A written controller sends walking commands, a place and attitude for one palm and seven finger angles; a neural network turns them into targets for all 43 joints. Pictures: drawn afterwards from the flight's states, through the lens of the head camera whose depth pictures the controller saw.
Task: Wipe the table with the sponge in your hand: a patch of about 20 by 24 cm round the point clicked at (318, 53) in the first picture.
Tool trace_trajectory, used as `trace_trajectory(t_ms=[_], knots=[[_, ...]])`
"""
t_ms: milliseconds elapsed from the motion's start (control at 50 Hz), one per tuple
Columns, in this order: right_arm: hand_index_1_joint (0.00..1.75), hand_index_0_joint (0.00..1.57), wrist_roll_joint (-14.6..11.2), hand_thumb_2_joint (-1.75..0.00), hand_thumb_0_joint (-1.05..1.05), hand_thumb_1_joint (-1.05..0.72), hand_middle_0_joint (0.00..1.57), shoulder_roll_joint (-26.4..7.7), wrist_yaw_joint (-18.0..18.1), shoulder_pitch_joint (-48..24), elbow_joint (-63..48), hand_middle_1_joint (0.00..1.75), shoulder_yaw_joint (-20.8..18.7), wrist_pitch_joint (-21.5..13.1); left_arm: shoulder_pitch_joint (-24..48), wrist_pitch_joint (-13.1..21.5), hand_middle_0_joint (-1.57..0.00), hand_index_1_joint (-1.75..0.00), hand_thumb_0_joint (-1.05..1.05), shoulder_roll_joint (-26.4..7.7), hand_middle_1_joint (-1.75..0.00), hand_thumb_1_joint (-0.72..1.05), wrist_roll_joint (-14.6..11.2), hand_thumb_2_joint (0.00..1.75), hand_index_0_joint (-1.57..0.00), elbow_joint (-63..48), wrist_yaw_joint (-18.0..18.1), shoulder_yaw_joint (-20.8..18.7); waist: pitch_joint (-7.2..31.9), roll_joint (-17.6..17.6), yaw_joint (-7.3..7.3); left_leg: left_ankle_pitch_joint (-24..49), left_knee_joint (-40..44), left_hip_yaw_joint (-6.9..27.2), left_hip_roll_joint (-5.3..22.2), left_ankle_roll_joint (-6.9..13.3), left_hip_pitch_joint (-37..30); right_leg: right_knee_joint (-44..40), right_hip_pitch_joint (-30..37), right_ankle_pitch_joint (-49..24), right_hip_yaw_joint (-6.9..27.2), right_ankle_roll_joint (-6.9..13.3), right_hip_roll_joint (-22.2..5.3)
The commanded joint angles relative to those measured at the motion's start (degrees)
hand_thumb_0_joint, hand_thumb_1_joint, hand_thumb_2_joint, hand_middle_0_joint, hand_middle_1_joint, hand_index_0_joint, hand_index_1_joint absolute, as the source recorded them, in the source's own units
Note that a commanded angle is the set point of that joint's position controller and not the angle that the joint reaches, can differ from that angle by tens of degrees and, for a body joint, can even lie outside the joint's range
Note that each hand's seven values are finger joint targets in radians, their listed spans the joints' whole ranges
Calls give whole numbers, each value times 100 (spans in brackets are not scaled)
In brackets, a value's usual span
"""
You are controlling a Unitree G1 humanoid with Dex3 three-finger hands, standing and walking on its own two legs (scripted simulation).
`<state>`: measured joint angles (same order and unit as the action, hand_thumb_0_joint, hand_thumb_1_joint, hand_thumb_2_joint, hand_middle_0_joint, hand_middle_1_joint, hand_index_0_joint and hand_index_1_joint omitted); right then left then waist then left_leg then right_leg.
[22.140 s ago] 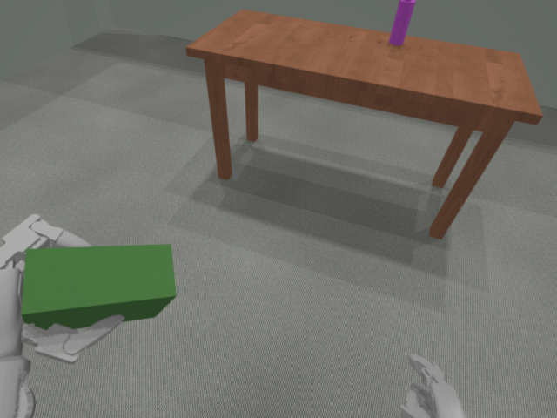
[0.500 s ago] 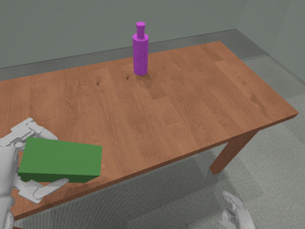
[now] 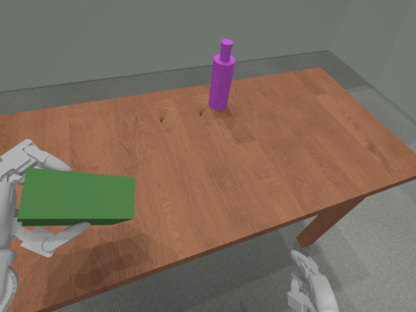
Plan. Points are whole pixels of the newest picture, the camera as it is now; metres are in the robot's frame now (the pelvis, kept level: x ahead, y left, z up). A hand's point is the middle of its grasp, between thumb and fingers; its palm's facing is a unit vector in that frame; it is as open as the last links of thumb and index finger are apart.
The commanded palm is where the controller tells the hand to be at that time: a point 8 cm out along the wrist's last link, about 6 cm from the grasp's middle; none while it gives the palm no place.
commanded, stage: come to a stop and stand still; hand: left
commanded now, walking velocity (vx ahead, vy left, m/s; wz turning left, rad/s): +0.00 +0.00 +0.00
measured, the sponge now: (94, 202) +0.24 +0.21 +0.12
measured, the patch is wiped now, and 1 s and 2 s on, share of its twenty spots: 0.00 0.00 0.00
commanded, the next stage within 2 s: look again from close up in 0.22 s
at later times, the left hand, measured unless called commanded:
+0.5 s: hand (61, 219) +0.19 +0.22 +0.16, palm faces +0.35 -0.85 -0.40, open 10.3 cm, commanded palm +0.14 +0.26 +0.18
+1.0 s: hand (102, 209) +0.21 +0.18 +0.16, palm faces +0.31 -0.87 -0.39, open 10.3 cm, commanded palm +0.15 +0.22 +0.18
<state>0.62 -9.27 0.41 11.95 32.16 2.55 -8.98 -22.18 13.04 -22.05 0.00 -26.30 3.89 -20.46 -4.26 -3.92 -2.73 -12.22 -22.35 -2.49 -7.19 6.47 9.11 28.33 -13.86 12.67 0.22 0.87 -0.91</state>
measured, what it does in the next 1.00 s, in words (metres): shifts its weight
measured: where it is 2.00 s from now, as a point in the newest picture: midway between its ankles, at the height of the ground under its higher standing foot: outside the picture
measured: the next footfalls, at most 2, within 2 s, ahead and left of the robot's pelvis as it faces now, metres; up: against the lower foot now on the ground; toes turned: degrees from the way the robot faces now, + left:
none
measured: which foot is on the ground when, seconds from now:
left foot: down 0.00-1.00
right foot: down 0.00-1.00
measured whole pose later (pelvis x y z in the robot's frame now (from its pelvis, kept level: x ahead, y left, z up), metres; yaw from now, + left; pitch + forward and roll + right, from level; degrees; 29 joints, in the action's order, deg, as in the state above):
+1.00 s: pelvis -0.02 -0.06 +0.00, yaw -2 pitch +0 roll +0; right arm -0.3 -11.3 2.2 11.6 32.9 1.4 -6.3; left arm -24.5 10.1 -21.9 -2.9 -26.1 5.0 -19.5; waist -1.5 -1.8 -0.6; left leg -11.7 -24.2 -2.5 -1.6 2.4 12.9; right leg 21.7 -12.2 9.9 -2.9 4.8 4.9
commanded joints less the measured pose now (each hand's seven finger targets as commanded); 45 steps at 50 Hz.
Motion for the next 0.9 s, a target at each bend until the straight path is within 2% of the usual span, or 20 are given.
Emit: trace_trajectory(t_ms=[0, 40, 60, 120, 140, 160, 200, 240, 260, 320, 380, 440, 460, 540, 560, 640, 660, 740, 760, 880], knots=[[30, 20, 24, -90, 0, -90, 20, -931, -28, -305, -838, 30, -490, -242, 540, 424, -120, -160, 0, -893, -160, 10, -117, 130, -120, -1728, 141, -496, 1136, 1367, 111, 4253, 377, 1006, 1581, -1374, -931, 72, 6, 268, -258, 82, 74], [30, 20, -11, -90, 0, -90, 20, -927, -80, -477, -880, 30, -467, -221, 262, 352, -120, -160, 0, -1021, -160, 10, -124, 130, -120, -1653, 165, -738, 1290, 1131, 99, 4570, 89, 858, 1452, -1486, -1067, -430, 271, -161, -408, 133, 139], [30, 20, -1, -90, 0, -90, 20, -927, -69, -388, -859, 30, -446, -142, 160, 354, -120, -160, 0, -790, -160, 10, -197, 130, -120, -1498, 126, -555, 1297, 979, 120, 4359, -119, 950, 1421, -1466, -932, -773, 479, -451, -371, 196, 88], [30, 20, -126, -90, 0, -90, 20, -1020, 5, -379, -944, 30, -516, -40, -7, 298, -120, -160, 0, -921, -160, 10, -318, 130, -120, -1547, 180, -789, 1630, 307, 146, 3612, -841, 932, 1177, -1470, -221, -613, 1261, -2130, -40, 544, -311], [30, 20, -180, -90, 0, -90, 20, -1004, 11, -489, -938, 30, -501, -33, -303, 270, -120, -160, 0, -968, -160, 10, -310, 130, -120, -1432, 202, -943, 1673, 121, 177, 2988, -647, 916, 1102, -1348, -292, -539, 1027, -2113, 117, 530, -346], [30, 20, -161, -90, 0, -90, 20, -965, 35, -407, -943, 30, -488, 42, -529, 258, -120, -160, 0, -721, -160, 10, -385, 130, -120, -1244, 168, -747, 1566, 250, 200, 2488, -430, 886, 1105, -1213, -218, -589, 876, -1856, 110, 455, -413], [30, 20, -174, -90, 0, -90, 20, -1003, 79, -450, -951, 30, -526, 71, -440, 234, -120, -160, 0, -907, -160, 10, -387, 130, -120, -1523, 187, -861, 1497, 642, 208, 2110, -78, 919, 1187, -1028, -104, -510, 795, -1509, 176, 288, -324], [30, 20, -169, -90, 0, -90, 20, -992, 111, -615, -926, 30, -468, 37, -245, 262, -120, -160, 0, -1033, -160, 10, -324, 130, -120, -1797, 230, -924, 1487, 814, 194, 2231, 205, 940, 1280, -1009, -180, -317, 696, -1189, 105, 124, -139], [30, 20, -133, -90, 0, -90, 20, -941, 149, -580, -911, 30, -438, 45, -292, 267, -120, -160, 0, -816, -160, 10, -378, 130, -120, -1569, 204, -692, 1342, 929, 184, 2454, 336, 1068, 1386, -1079, -217, -312, 560, -887, -38, 88, -120], [30, 20, -87, -90, 0, -90, 20, -984, 189, -577, -898, 30, -481, -2, 119, 258, -120, -160, 0, -890, -160, 10, -305, 130, -120, -1710, 230, -548, 1147, 1164, 155, 2334, 519, 1165, 1550, -1212, -207, -325, 473, -186, -39, 97, -105], [30, 20, -97, -90, 0, -90, 20, -986, 216, -605, -885, 30, -453, -20, 307, 274, -120, -160, 0, -903, -160, 10, -232, 130, -120, -1570, 279, -496, 899, 1166, 137, 498, 783, 1229, 1522, -984, 465, -468, 806, -193, 75, 83, -133], [30, 20, -127, -90, 0, -90, 20, -1030, 196, -668, -873, 30, -449, -59, 394, 263, -120, -160, 0, -1055, -160, 10, -156, 130, -120, -1496, 328, -709, 835, 718, 135, -474, 670, 1035, 1329, -784, 770, -730, 927, -228, 263, 103, -178], [30, 20, -109, -90, 0, -90, 20, -994, 207, -633, -871, 30, -413, -44, 301, 287, -120, -160, 0, -718, -160, 10, -224, 130, -120, -1245, 288, -417, 743, 659, 154, -577, 596, 1109, 1259, -707, 748, -906, 779, -77, 286, 134, -235], [30, 20, -119, -90, 0, -90, 20, -1055, 198, -667, -819, 30, -437, -94, 308, 282, -120, -160, 0, -944, -160, 10, -180, 130, -120, -1278, 315, -617, 749, 721, 172, -649, 368, 1023, 1141, -593, 458, -1244, 247, 387, 633, 194, -318], [30, 20, -90, -90, 0, -90, 20, -996, 205, -619, -812, 30, -386, -77, 193, 285, -120, -160, 0, -703, -160, 10, -240, 130, -120, -1077, 282, -413, 781, 665, 170, -617, 388, 1053, 1150, -548, 463, -1267, 288, 394, 560, 176, -327], [30, 20, -126, -90, 0, -90, 20, -1029, 219, -677, -787, 30, -407, -138, 250, 251, -120, -160, 0, -967, -160, 10, -218, 130, -120, -1260, 319, -610, 928, 640, 169, -312, 288, 985, 1133, -525, 297, -1314, 242, 239, 690, 172, -327], [30, 20, -98, -90, 0, -90, 20, -992, 225, -618, -764, 30, -364, -126, 201, 255, -120, -160, 0, -710, -160, 10, -278, 130, -120, -1113, 282, -381, 943, 579, 172, -283, 358, 1033, 1168, -521, 265, -1288, 242, 227, 569, 160, -286], [30, 20, -125, -90, 0, -90, 20, -993, 255, -686, -739, 30, -391, -156, 338, 221, -120, -160, 0, -1016, -160, 10, -270, 130, -120, -1330, 314, -637, 1150, 692, 160, -14, 543, 1041, 1329, -586, 167, -988, 446, -274, 456, 114, -127], [30, 20, -88, -90, 0, -90, 20, -971, 261, -624, -747, 30, -375, -131, 296, 223, -120, -160, 0, -842, -160, 10, -318, 130, -120, -1239, 285, -491, 1116, 698, 159, 28, 593, 1077, 1368, -568, 237, -969, 506, -343, 360, 100, -108], [30, 20, -121, -90, 0, -90, 20, -957, 233, -595, -826, 30, -451, -82, 317, 140, -120, -160, 0, -862, -160, 10, -355, 130, -120, -1261, 244, -475, 1018, 822, 185, 227, 492, 1032, 1492, -556, 247, -868, 463, -507, 344, 130, -107]])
